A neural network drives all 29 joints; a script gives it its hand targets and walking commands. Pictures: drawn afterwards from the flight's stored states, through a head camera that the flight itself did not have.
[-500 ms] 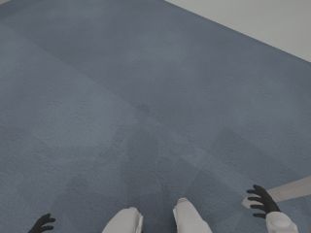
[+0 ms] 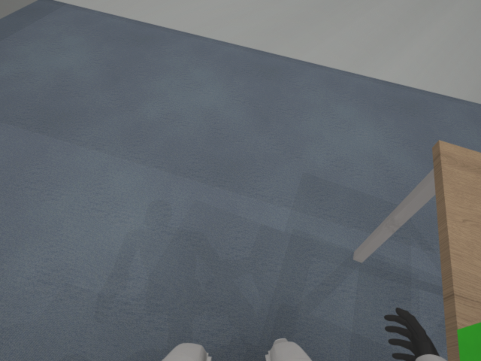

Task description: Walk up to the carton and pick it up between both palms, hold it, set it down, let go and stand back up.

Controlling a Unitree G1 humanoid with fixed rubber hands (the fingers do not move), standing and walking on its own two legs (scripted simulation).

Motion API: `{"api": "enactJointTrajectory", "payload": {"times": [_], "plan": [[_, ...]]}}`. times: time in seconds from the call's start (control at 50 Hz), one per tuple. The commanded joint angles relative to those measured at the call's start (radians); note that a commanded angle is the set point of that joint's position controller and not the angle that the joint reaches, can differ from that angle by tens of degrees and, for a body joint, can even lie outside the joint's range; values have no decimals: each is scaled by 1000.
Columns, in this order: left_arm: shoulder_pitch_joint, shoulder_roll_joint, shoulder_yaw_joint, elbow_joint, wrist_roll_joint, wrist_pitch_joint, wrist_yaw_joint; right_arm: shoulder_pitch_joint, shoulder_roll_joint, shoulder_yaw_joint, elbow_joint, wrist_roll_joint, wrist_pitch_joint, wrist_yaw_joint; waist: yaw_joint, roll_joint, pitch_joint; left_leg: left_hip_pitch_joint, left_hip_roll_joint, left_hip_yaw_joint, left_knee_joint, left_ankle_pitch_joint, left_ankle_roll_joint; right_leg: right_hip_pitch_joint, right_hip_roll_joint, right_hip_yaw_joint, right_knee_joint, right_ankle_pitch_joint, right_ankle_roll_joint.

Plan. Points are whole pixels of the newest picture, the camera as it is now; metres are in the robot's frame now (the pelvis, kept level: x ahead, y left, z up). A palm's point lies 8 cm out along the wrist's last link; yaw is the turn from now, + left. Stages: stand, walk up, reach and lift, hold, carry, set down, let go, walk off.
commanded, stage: walk up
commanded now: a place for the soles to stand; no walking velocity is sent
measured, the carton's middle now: out of the picture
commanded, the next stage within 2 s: none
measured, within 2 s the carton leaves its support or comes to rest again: neither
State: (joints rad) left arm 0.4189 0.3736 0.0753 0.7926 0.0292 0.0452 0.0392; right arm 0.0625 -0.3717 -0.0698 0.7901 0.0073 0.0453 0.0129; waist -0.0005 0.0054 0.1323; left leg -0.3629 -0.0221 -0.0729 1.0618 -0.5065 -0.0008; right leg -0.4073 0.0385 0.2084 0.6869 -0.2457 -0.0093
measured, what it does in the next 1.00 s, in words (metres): steps on the spot, turning right: left foot, then right foot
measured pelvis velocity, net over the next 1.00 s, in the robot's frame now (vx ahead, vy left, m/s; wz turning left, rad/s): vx -0.02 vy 0.01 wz -0.60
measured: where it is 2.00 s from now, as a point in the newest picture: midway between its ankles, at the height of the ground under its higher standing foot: outside the picture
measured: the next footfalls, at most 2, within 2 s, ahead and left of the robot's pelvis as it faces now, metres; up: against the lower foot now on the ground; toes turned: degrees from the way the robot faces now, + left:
left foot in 0.02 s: +0.00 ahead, +0.12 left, +0.00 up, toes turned -6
right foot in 0.54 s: -0.08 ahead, -0.19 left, +0.00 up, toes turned -22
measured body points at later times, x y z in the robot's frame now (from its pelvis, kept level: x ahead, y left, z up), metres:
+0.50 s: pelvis -0.08 +0.01 +0.02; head -0.08 +0.00 +0.47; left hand +0.13 +0.26 -0.07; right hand -0.03 -0.28 -0.06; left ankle -0.04 +0.12 -0.70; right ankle -0.11 -0.18 -0.69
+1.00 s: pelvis -0.02 +0.01 +0.04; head -0.03 +0.00 +0.49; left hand +0.22 +0.23 -0.06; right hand -0.04 -0.27 -0.05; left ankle +0.01 +0.08 -0.70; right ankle -0.08 -0.19 -0.63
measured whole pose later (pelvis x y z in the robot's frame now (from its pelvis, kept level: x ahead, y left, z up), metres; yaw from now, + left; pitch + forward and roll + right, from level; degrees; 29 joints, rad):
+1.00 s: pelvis -0.02 +0.01 +0.04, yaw -34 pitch -4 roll -1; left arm 0.32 0.38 0.08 0.77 0.02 0.02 -0.08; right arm 0.27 -0.29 0.00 0.58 -0.04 -0.11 0.10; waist 0.00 0.05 0.05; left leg -0.15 0.05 0.21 0.52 -0.32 0.04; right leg -0.50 -0.05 0.12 0.98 -0.27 -0.01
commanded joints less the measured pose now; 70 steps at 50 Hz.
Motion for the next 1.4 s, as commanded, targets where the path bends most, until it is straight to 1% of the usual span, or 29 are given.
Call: {"api": "enactJointTrajectory", "payload": {"times": [0.0, 0.02, 0.04, 0.06, 0.1, 0.22, 0.38, 0.48, 0.52, 0.54, 0.56, 0.58, 0.66, 0.68, 0.7, 0.72, 0.74, 0.78, 0.82, 0.9, 1.06, 1.18, 1.22, 1.26, 1.28, 1.3, 1.32, 1.34, 1.38], "plan": [[-52, 173, 52, -202, 47, -21, -72, 218, -330, -145, -26, -29, -62, -56, -27, 191, -247, 491, 341, -292, -545, 728, -2, -341, 14, -28, 320, -224, -23], [-28, 179, 54, -202, 54, -21, -85, 171, -333, -141, -51, -13, -53, -49, -23, 216, -245, 395, 410, -272, -575, 757, 57, -319, -49, -79, 294, -222, 8], [-174, 194, 64, -198, 71, -16, -96, 127, -365, -148, -60, -9, -55, -42, -90, 301, -167, 247, 467, -415, -738, 402, 107, -367, -87, -38, 393, -234, 23], [-254, 234, 79, -188, 74, -15, -104, 42, -368, -152, -76, -19, -68, -44, -74, 254, -35, 87, 466, -464, -828, 81, 91, -333, -103, 7, 454, -202, 23], [-182, 249, 92, -132, 45, 2, -126, 2, -340, -134, -86, -38, -86, -44, -29, 196, 92, -2, 435, -338, -891, -149, 20, -294, -112, -22, 447, -77, 20], [-177, 214, 64, -77, 11, 0, -155, 108, -304, -138, -73, -44, -131, -22, -50, 156, 20, 184, 360, -121, -921, -38, -2, -237, -135, -143, 397, 35, 22], [-241, 202, 50, -120, -5, -18, -144, 138, -335, -147, -119, -57, -129, 13, -75, 183, -79, 297, 414, 96, -820, -6, 134, -121, -152, -255, 61, -140, 6], [-64, 226, 70, -92, -5, -48, -133, 90, -313, -141, -211, -56, -111, 31, -11, 230, -136, 120, 397, 217, -680, -115, 142, 127, -103, -281, -75, -135, -35], [114, 272, 93, -40, 3, -65, -118, 51, -227, -113, -244, -53, -102, 35, 82, 1, -171, -40, 258, 288, -323, -125, 80, 322, -53, -152, -191, -195, -96], [160, 329, 105, -41, 11, -70, -103, 28, -164, -89, -274, -36, -101, 40, 117, -222, -113, -228, 136, 331, -92, -129, 26, 336, -173, 185, -345, -439, -178], [46, 368, 105, -87, 6, -78, -99, -20, -147, -75, -311, -17, -108, 50, 97, -271, 5, -411, 20, 205, -49, -150, -28, 262, -284, 598, -468, -491, -271], [-14, 375, 107, -120, -3, -77, -98, -12, -201, -81, -313, -6, -121, 47, 74, -209, 8, -363, 72, 67, -51, -128, -22, 201, -319, 664, -472, -506, -319], [-123, 306, 82, -152, -12, -68, -91, 134, -197, -104, -274, 0, -152, 42, -30, -124, -115, -9, 65, 11, -260, -77, 19, 6, -228, 387, -316, -154, -236], [-202, 297, 76, -179, -20, -62, -93, 249, -190, -107, -233, -1, -155, 37, -103, -93, -147, 269, 57, 27, -424, 70, 31, -185, -178, 259, -239, -104, -185], [-305, 235, 54, -221, -27, -58, -93, 423, -218, -119, -182, -13, -158, 23, -209, 19, -168, 592, 101, -24, -652, 107, 41, -449, -48, 82, -83, -157, -87], [-310, 116, 27, -240, -26, -58, -84, 504, -325, -146, -158, -30, -157, 6, -252, 391, -162, 635, 415, -310, -864, -108, 9, -616, 91, -135, 259, -251, -34], [-262, 179, 39, -219, -6, -52, -79, 353, -329, -146, -210, -26, -151, 0, -184, 195, -91, 433, 595, -447, -952, -202, 23, -582, -20, -98, 407, -199, -7], [-123, 236, 60, -149, -11, -39, -96, 163, -333, -132, -250, -14, -148, 7, -82, 159, -32, 179, 577, -371, -1070, -380, 42, -367, -98, -95, 427, -79, 9], [-90, 263, 75, -121, -16, -37, -117, 136, -290, -117, -246, -24, -148, 14, -48, 155, 7, 125, 480, -191, -1044, -270, 21, -272, -135, -128, 458, -22, 20], [-116, 233, 55, -109, -55, -42, -129, 164, -272, -111, -268, -17, -147, 8, -47, 119, -22, 272, 365, 61, -918, -15, 66, -286, -152, -195, 301, 49, 39], [-236, 205, 31, -183, -45, -64, -128, 237, -295, -105, -301, 0, -128, 37, -101, 128, -38, 353, 392, 169, -787, 152, 122, -223, -149, -261, 38, 84, 16], [-172, 194, 29, -169, -47, -66, -117, 203, -286, -97, -341, 1, -110, 38, -47, 166, -98, 338, 372, 265, -640, 490, 106, -68, -112, -324, -19, 83, -15], [-37, 206, 46, -136, -35, -65, -96, 161, -260, -91, -355, 2, -101, 37, 37, 116, -175, 268, 327, 358, -364, 801, 82, 137, -33, -375, -73, 87, -38], [193, 266, 76, -94, -31, -71, -65, 131, -203, -75, -387, -3, -93, 35, 184, -35, -258, -14, 218, 331, 77, 659, 33, 465, -13, -170, -140, -4, -121], [202, 359, 97, -114, -21, -80, -45, 148, -157, -57, -421, 14, -89, 40, 181, -253, -196, -340, 65, 312, 243, 235, -18, 553, -210, 281, -227, 27, -234], [163, 379, 105, -127, -34, -80, -43, 148, -188, -55, -428, 29, -89, 45, 143, -269, -163, -486, 6, 121, 298, -142, -40, 524, -339, 683, -318, -53, -362], [66, 383, 105, -155, -47, -84, -34, 148, -245, -63, -413, 19, -94, 38, 106, -151, -141, -438, 88, -20, 316, -154, -42, 381, -390, 743, -369, -224, -372], [-14, 371, 94, -177, -42, -81, -25, 140, -270, -70, -409, 23, -104, 40, 65, -55, -108, -344, 111, -57, 218, -178, -27, 218, -359, 656, -403, -355, -338], [-176, 351, 84, -200, -19, -77, -24, 238, -236, -77, -369, 18, -115, 53, -41, -75, -52, -27, 136, -92, -36, -259, 39, -198, -264, 421, -348, -419, -240]]}}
